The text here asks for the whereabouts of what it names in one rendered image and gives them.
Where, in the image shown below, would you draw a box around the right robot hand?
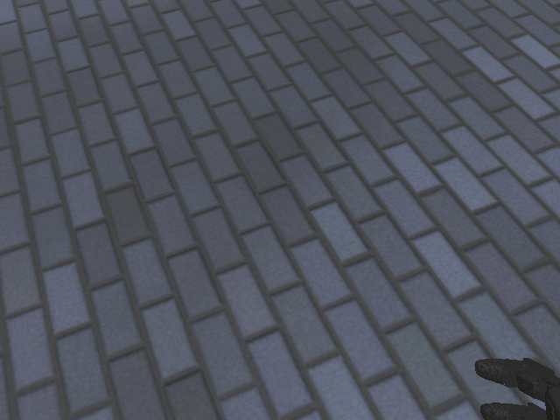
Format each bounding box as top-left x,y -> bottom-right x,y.
474,358 -> 560,420

